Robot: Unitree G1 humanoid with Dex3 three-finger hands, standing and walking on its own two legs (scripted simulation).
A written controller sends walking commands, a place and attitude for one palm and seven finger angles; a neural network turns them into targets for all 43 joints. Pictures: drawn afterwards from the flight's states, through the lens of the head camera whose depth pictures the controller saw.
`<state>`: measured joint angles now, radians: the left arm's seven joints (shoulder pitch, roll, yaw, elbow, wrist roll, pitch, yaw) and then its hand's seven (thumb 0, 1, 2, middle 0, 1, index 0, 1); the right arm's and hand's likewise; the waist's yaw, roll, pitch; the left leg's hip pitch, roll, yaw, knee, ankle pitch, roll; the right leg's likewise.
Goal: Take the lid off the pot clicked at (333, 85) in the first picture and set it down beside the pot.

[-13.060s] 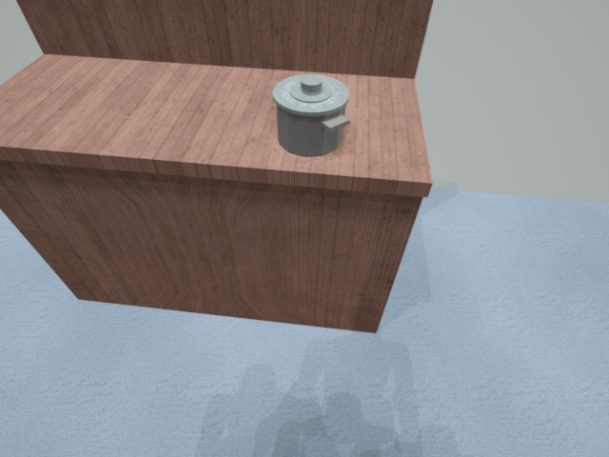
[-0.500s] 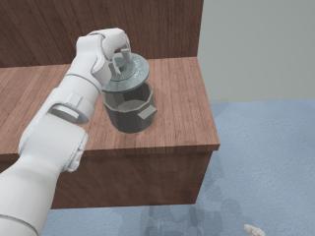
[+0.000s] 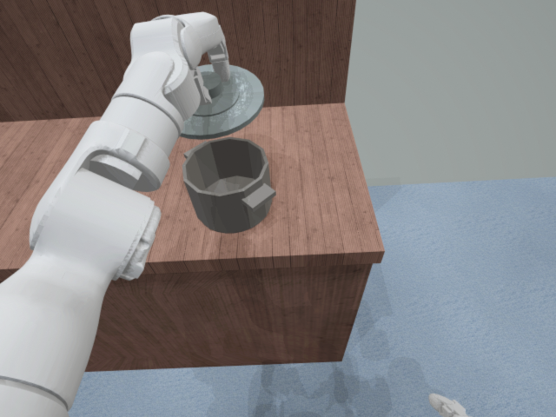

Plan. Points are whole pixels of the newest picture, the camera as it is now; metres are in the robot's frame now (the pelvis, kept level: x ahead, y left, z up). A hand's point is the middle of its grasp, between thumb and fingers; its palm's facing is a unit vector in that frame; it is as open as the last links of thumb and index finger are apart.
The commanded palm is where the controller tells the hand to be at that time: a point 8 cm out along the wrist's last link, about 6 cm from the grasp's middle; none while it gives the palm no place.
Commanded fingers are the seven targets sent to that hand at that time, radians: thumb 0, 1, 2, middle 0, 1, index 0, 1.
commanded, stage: lift the lid straight up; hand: left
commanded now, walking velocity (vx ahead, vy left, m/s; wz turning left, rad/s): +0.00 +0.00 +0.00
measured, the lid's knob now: (206, 85) +0.52 +0.08 +0.23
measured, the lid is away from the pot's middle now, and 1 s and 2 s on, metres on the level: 0.01 0.06 0.19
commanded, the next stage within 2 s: move the lid sideways beside the pot in 0.38 s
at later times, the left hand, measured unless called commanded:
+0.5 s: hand (191, 71) +0.48 +0.09 +0.27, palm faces -0.24 -0.08 -0.97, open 7.7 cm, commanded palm +0.47 +0.09 +0.34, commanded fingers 0.00 0.71 0.96 -0.91 -1.11 -0.77 -1.03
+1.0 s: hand (146, 77) +0.48 +0.14 +0.27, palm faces -0.22 -0.04 -0.97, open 7.7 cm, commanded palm +0.47 +0.15 +0.34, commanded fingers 0.00 0.71 0.96 -0.91 -1.11 -0.77 -1.03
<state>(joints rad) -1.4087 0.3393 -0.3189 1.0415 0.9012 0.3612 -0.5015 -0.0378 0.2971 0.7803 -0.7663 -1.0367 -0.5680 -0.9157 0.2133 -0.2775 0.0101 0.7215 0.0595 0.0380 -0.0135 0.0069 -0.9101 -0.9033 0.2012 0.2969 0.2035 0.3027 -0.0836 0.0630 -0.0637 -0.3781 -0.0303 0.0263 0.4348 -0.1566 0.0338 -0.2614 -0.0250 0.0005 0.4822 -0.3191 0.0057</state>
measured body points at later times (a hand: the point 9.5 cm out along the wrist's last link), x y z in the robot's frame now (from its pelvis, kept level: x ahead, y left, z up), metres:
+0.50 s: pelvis +0.00 +0.00 +0.00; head +0.02 -0.03 +0.45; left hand +0.48 +0.09 +0.32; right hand +0.12 -0.25 -0.13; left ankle +0.04 +0.10 -0.74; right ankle -0.05 -0.12 -0.74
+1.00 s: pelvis +0.00 +0.01 +0.00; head +0.02 -0.02 +0.45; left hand +0.48 +0.14 +0.32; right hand +0.11 -0.26 -0.12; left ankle +0.04 +0.10 -0.74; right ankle -0.05 -0.12 -0.74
